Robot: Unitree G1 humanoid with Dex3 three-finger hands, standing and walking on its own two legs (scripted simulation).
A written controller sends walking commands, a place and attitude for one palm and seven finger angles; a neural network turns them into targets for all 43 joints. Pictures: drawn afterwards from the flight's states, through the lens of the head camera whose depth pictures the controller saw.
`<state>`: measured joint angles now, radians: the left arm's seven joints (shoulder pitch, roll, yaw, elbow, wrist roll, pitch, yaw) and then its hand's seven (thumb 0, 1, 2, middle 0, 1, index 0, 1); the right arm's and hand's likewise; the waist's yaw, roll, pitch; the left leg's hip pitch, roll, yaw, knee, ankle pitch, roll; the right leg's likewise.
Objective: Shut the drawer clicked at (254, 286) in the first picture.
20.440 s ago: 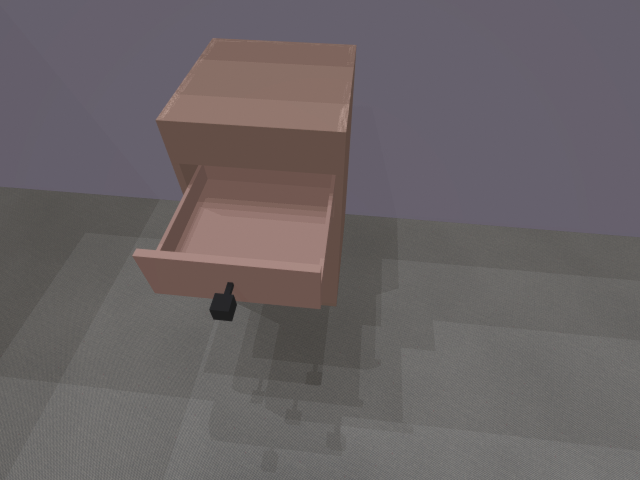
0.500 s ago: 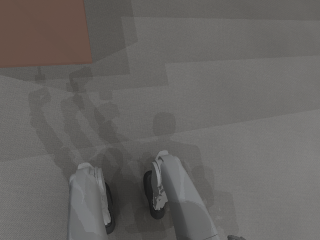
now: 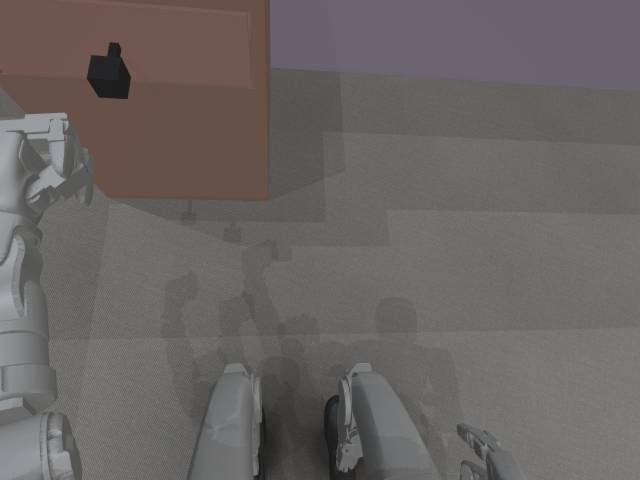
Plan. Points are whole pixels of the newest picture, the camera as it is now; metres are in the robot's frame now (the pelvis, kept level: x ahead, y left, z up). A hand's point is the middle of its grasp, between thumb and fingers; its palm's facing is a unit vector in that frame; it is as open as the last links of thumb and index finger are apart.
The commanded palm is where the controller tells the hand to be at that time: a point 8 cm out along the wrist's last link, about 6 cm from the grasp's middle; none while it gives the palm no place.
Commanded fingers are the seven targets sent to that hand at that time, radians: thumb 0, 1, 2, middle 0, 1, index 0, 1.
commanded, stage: draw the hand back to the body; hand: left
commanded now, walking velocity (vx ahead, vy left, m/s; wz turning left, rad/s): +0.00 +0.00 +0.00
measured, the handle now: (111, 66) +0.66 +0.29 -0.07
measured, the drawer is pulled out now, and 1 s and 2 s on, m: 0.00 0.00 0.00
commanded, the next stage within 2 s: step back with the hand held close in 1.06 s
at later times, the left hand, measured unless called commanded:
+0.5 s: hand out of the picture +0.32 +0.27 +0.17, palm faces +0.35 -0.87 -0.34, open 3.2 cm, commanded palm +0.27 +0.30 +0.20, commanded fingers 0.00 0.90 0.90 -1.40 -1.60 -1.40 -1.60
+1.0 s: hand out of the picture +0.21 +0.23 +0.32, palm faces +0.47 -0.77 -0.43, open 3.2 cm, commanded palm +0.17 +0.27 +0.32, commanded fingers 0.00 0.90 0.90 -1.40 -1.60 -1.40 -1.60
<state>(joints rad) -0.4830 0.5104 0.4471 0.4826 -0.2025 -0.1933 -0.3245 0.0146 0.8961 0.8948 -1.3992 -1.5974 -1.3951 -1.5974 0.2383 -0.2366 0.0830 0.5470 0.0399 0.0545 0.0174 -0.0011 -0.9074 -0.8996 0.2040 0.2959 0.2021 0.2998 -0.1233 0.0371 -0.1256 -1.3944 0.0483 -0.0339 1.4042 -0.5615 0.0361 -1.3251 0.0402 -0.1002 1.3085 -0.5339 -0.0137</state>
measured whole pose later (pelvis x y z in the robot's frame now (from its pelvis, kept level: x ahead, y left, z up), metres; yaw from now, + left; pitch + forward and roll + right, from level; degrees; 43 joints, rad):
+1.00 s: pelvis +0.06 -0.02 +0.15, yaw +5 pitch -3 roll +0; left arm 0.57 0.34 0.31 -0.50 -0.09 -0.09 0.10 0.01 0.89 0.89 -1.40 -1.60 -1.40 -1.60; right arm 0.19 -0.23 0.03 0.58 0.02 -0.09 -0.07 0.01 -0.91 -0.90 0.20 0.30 0.20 0.30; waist 0.07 0.10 -0.01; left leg -0.14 0.00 0.00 0.48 -0.29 0.00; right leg -0.10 0.02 -0.06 0.45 -0.30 -0.03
